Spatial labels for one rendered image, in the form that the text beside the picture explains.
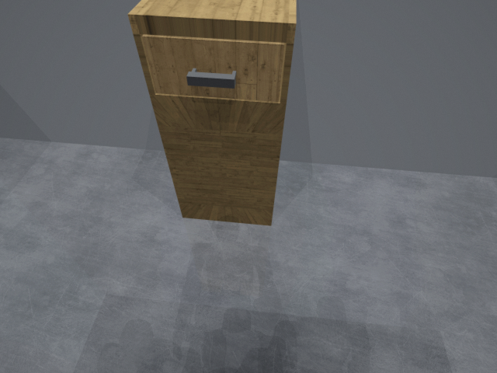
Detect handle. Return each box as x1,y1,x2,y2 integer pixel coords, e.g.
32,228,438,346
186,68,236,89

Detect cabinet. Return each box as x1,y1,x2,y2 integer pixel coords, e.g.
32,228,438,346
128,0,297,226

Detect drawer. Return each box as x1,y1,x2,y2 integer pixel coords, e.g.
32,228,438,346
142,34,284,102

